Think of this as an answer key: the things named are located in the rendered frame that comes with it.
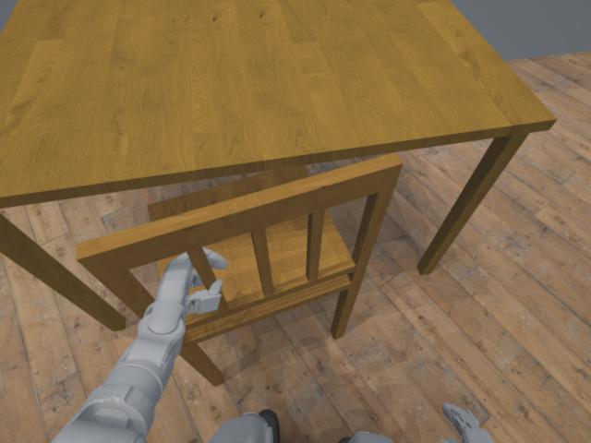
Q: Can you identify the robot left upper arm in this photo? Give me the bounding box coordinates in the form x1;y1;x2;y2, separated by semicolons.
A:
56;419;148;443

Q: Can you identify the left robot foot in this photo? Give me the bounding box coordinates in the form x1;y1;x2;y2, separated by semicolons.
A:
259;409;280;443

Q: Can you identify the robot right hand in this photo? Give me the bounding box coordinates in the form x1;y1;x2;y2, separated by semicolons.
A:
440;402;494;443

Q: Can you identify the left robot forearm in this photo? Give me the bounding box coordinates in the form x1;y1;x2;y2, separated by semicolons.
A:
50;300;186;443

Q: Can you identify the table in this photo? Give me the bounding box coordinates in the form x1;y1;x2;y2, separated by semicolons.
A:
0;0;558;331

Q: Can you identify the left robot shin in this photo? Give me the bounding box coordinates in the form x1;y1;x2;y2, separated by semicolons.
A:
241;413;267;423

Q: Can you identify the chair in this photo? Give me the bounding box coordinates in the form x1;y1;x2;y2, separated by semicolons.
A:
76;152;403;387

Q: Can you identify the robot left hand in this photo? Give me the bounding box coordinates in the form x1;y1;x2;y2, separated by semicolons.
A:
154;247;228;315

